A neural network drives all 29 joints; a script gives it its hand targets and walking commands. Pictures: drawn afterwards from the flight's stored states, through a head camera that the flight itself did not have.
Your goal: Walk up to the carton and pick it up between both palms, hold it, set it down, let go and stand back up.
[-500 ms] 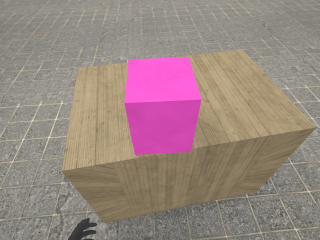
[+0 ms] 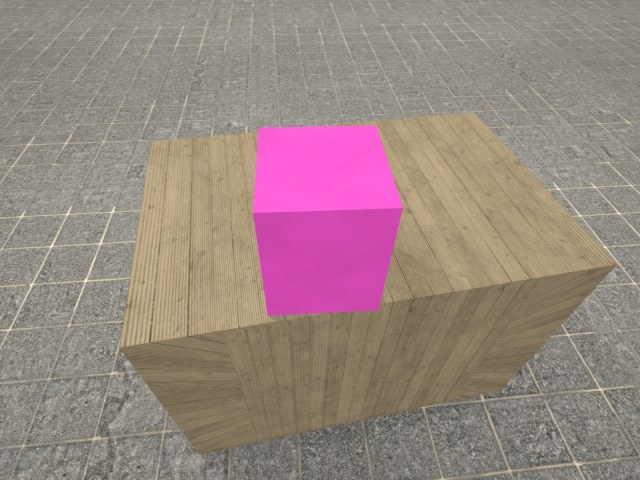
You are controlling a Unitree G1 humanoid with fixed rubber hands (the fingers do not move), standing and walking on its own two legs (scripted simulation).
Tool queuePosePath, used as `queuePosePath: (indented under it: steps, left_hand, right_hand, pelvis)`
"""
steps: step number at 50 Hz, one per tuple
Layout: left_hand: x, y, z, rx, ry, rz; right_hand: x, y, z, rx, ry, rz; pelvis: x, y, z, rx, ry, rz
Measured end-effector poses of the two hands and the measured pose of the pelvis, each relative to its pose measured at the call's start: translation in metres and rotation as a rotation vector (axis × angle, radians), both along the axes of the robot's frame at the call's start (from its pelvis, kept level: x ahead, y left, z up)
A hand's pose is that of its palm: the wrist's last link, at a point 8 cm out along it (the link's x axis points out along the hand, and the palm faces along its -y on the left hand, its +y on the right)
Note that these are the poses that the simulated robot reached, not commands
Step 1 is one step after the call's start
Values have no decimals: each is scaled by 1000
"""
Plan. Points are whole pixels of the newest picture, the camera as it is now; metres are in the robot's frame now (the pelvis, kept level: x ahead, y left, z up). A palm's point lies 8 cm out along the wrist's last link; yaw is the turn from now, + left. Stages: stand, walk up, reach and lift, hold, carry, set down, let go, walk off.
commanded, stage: walk up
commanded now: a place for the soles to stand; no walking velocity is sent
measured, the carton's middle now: (320, 222) +0.54 +0.00 +0.00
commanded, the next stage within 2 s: none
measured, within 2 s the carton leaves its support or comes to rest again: neither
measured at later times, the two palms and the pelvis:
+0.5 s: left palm out of the picture +0.05 +0.23 -0.13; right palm out of the picture +0.11 -0.27 -0.13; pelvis +0.07 -0.02 -0.01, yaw +1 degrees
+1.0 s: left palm (156, 479) +0.18 +0.23 -0.14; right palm (493, 443) +0.22 -0.25 -0.13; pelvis +0.14 -0.01 -0.01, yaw +3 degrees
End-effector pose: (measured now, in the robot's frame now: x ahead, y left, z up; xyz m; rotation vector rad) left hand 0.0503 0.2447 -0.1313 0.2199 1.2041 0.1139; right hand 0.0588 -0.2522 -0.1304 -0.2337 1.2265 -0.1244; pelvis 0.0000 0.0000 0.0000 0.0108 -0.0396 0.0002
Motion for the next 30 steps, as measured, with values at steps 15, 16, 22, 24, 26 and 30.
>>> queuePosePath:
  steps: [15,16,22,24,26,30]
  left_hand:
    - [9,-2,3,51,-13,-59]
    - [6,-3,2,62,-7,-40]
    - [-10,-9,4,72,68,62]
    - [-6,-12,3,57,72,74]
    - [3,-14,-2,35,72,78]
    - [33,-13,-22,-9,55,74]
  right_hand:
    - [-64,-41,-16,-34,133,-102]
    - [-60,-43,-19,-29,145,-90]
    - [11,-35,-9,-3,46,19]
    - [40,-27,-4,5,1,51]
    - [69,-18,-2,9,-42,75]
    - [114,1,-7,8,-114,91]
  pelvis:
    - [28,-21,-13,12,-6,-68]
    - [31,-23,-15,7,-6,-60]
    - [56,-24,-8,-25,-12,-2]
    - [65,-23,-6,-33,-12,14]
    - [74,-20,-7,-37,-14,27]
    - [90,-13,-19,-25,-20,47]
